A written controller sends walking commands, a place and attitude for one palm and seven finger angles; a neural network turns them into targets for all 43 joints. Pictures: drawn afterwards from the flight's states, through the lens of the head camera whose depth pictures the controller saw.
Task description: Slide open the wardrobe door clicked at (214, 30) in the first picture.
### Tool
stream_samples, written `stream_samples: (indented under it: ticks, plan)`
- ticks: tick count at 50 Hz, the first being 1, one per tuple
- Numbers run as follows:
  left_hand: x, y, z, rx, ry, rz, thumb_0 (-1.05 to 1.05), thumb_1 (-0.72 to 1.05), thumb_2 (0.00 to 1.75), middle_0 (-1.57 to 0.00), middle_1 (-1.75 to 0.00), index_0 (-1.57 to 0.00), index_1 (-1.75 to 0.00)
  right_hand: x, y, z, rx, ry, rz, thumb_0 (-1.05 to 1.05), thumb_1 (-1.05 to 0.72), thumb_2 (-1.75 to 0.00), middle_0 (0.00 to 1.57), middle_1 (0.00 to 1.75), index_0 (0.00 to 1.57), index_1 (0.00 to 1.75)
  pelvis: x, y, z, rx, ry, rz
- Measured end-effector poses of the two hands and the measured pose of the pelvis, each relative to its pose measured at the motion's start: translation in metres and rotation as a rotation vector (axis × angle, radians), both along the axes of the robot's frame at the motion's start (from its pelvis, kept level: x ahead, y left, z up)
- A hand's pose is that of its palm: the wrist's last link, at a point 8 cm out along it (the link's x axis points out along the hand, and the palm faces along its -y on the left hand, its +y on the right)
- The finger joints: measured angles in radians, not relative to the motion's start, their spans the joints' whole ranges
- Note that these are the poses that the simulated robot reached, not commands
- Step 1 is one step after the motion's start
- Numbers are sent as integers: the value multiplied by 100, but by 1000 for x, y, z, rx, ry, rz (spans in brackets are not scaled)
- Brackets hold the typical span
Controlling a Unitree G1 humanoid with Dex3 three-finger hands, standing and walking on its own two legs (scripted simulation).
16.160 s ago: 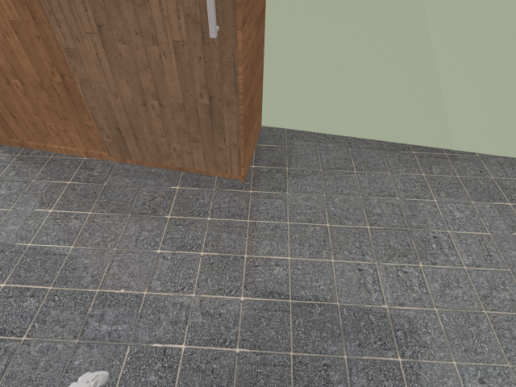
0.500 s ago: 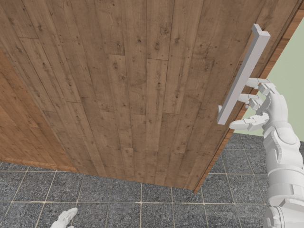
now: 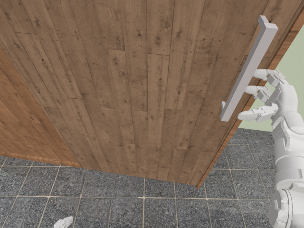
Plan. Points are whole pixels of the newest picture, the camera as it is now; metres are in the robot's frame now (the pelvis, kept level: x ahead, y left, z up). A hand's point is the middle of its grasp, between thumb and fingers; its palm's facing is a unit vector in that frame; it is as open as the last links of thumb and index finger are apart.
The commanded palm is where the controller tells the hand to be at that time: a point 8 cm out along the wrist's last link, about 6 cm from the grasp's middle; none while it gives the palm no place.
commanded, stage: slide the fingers in behind the handle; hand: right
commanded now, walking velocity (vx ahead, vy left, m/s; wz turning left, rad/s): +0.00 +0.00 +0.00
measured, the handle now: (240, 77) +0.47 -0.17 +0.18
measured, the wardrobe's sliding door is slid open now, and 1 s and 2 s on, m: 0.00 0.00 0.00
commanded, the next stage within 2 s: grip the handle and tug to test in 1.84 s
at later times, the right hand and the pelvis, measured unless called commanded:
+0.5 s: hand (248, 99) +0.43 -0.19 +0.14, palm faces +0.03 +1.00 +0.01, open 14.0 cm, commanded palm +0.39 -0.24 +0.15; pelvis +0.00 -0.01 +0.00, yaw +0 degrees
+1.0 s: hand (241, 99) +0.42 -0.17 +0.15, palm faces +0.05 +1.00 +0.00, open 14.0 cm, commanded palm +0.39 -0.22 +0.15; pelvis +0.01 +0.00 +0.00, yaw +0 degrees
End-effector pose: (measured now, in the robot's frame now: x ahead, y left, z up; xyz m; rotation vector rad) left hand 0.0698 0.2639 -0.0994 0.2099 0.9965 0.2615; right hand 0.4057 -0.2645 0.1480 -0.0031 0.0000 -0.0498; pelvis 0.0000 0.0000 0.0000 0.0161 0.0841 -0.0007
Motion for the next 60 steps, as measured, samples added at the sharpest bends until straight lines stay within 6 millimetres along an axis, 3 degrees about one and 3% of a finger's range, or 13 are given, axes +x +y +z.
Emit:
stream_samples:
  ticks: [11, 28, 60]
  plan:
    - [-9, -8, -2, -9, 18, 0, 1, 90, 90, -20, -30, -21, -30, 2, -1, -1, 4, -6, -2, -1, 50, -30, 35, 125, 35, 123, -2, -6, -1, 4, 8, -1]
    - [20, -22, 3, -35, -71, -34, 1, 90, 90, -20, -30, -21, -30, -3, 20, -5, 11, -8, 12, -1, 50, -30, 30, 120, 30, 120, 0, -10, 0, 2, -5, 7]
    - [37, -11, 4, -51, -91, -43, 1, 90, 90, -20, -30, -21, -30, -17, 49, 3, 10, -16, 9, -1, 50, -30, 30, 120, 30, 120, 3, 3, 3, -7, -32, 3]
